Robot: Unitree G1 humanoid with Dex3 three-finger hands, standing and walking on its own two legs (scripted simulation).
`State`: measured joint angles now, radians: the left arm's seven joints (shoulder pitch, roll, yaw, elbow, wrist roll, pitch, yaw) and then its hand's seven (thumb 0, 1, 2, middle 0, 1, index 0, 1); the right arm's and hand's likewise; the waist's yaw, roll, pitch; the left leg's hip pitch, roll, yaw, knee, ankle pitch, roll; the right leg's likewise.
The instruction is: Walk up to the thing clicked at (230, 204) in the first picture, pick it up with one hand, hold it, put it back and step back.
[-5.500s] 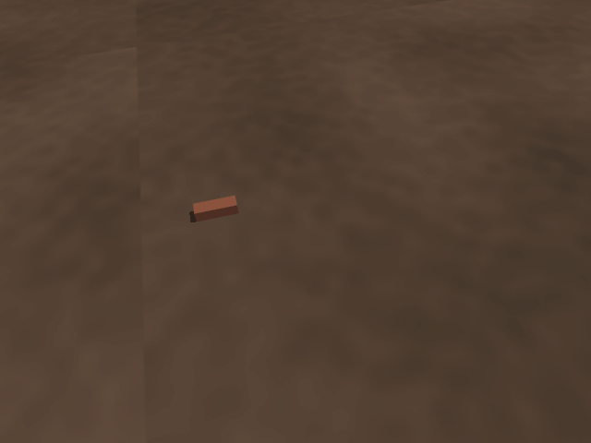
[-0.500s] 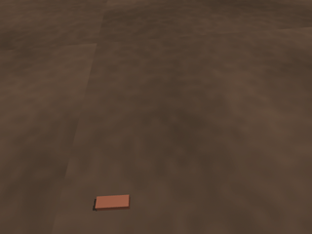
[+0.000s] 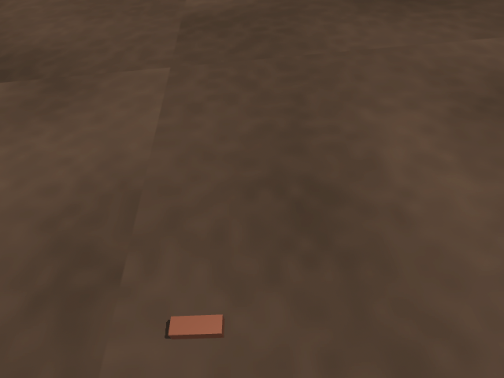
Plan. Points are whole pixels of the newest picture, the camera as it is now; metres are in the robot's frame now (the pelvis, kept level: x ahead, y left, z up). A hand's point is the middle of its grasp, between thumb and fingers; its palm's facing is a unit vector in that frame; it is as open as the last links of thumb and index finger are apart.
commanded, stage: walk up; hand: left
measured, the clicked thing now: (197, 326) +0.43 +0.28 -0.74
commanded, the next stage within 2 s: stand in 1.84 s
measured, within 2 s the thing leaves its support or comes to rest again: neither
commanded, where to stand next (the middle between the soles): +0.04 -0.01 m, yaw -1 degrees
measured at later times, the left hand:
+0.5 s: hand out of the picture +0.10 +0.32 -0.19, palm faces -0.12 -0.95 -0.30, open 7.4 cm
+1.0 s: hand out of the picture +0.07 +0.27 -0.14, palm faces -0.04 -0.91 -0.42, open 7.4 cm
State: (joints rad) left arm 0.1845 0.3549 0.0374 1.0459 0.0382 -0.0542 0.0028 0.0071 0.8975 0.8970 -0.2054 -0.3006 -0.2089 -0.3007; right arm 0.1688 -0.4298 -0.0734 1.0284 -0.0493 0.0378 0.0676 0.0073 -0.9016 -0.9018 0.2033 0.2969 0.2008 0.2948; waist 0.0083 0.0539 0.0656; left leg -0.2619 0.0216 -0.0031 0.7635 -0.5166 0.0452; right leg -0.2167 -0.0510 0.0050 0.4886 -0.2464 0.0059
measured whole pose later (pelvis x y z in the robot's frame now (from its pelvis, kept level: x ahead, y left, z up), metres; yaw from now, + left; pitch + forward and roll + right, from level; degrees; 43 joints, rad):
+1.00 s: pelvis +0.00 -0.01 -0.01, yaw -4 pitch -2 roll -1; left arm 0.27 0.38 0.07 0.89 0.02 -0.04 -0.01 0.01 0.90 0.90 -0.21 -0.30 -0.21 -0.30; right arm 0.32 -0.40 -0.03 0.93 -0.04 0.01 0.02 0.01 -0.90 -0.90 0.21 0.30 0.20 0.30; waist 0.02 0.05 0.08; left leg -0.39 0.00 -0.05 0.84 -0.47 0.02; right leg -0.25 -0.03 -0.04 0.65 -0.37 0.00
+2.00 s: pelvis -0.03 -0.01 +0.00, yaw +1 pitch -2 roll +0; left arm 0.14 0.36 0.02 1.10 0.02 0.01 -0.02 0.01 0.90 0.90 -0.20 -0.30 -0.20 -0.30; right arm 0.16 -0.35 -0.02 1.09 -0.03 0.01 0.03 0.01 -0.90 -0.90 0.20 0.30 0.20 0.30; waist 0.01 -0.01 0.06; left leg -0.30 0.00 -0.07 0.50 -0.20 -0.01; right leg -0.27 -0.02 -0.02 0.50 -0.24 0.00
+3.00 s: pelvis +0.04 -0.01 +0.01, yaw -1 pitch -2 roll +0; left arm 0.06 0.35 0.00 1.13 0.00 -0.01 0.00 0.01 0.90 0.90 -0.20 -0.30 -0.20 -0.30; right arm 0.06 -0.35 0.00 1.14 -0.01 -0.01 0.01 0.01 -0.90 -0.90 0.20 0.30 0.20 0.29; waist 0.00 0.00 0.06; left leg -0.11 0.01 -0.04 0.33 -0.17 -0.02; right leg -0.10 -0.01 0.01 0.33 -0.19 0.02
